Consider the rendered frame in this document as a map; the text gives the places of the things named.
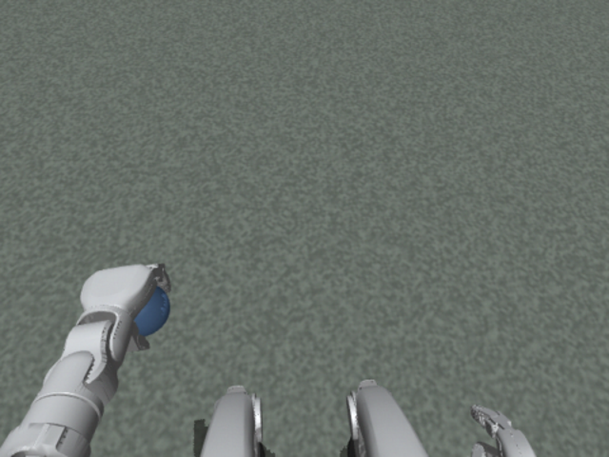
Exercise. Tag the left robot arm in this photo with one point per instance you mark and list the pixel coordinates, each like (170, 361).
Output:
(66, 411)

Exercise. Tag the right robot hand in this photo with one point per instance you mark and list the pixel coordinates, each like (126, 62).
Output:
(510, 442)

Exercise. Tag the left robot hand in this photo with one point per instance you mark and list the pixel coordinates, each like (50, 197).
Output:
(128, 288)

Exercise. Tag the ball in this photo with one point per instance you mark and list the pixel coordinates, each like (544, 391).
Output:
(155, 313)

